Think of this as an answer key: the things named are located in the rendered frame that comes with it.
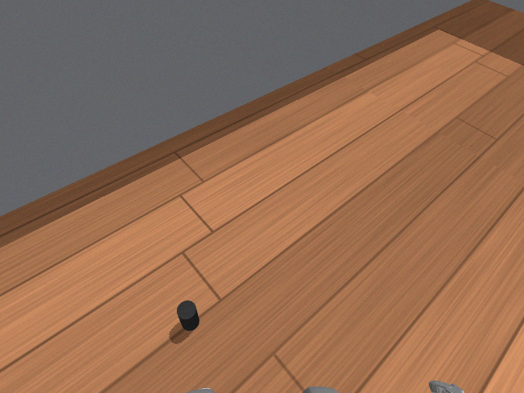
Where can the can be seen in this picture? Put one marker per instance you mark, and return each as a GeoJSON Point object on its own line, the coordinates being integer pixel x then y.
{"type": "Point", "coordinates": [188, 316]}

